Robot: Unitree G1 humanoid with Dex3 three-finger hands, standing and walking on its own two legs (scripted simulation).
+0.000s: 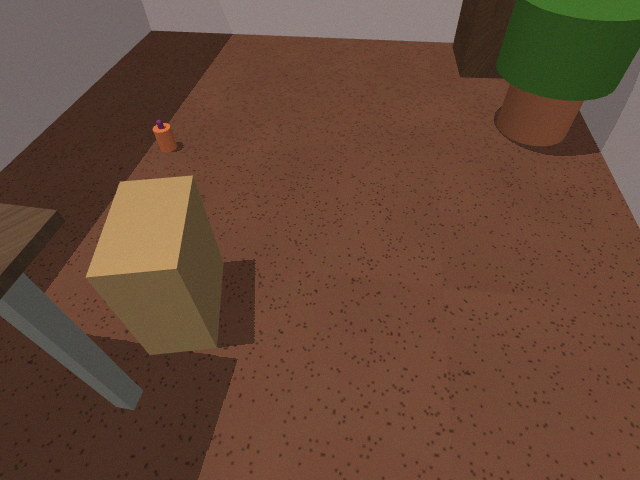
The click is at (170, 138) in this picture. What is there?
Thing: necked bottle
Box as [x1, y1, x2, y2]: [152, 120, 176, 151]
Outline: 157,120 157,124 152,129 160,149 162,151 171,151 176,147 176,143 170,127 167,123 163,123 160,120
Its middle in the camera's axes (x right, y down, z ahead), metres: -0.83 -0.55 +2.05
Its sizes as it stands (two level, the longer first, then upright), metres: 0.089 0.089 0.168
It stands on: the floor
